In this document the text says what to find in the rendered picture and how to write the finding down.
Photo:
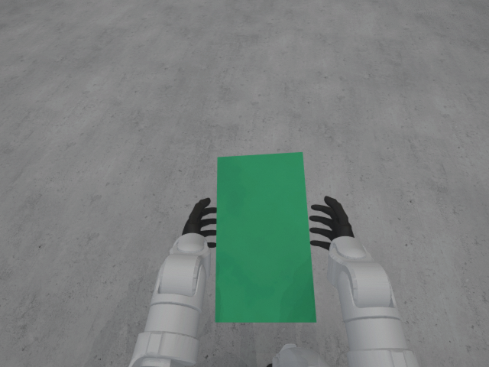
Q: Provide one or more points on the right robot thigh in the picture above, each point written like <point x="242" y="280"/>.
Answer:
<point x="299" y="357"/>

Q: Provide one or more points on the left robot forearm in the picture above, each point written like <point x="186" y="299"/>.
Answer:
<point x="169" y="338"/>

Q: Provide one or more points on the robot left hand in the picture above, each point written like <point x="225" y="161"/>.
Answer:
<point x="195" y="223"/>

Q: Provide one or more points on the right robot shin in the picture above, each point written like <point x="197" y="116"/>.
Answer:
<point x="287" y="346"/>

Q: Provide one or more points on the right robot forearm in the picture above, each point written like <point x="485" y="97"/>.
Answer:
<point x="369" y="309"/>

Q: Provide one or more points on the robot right hand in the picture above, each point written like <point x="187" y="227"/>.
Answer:
<point x="339" y="223"/>

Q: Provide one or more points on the carton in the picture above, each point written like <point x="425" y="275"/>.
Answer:
<point x="263" y="258"/>

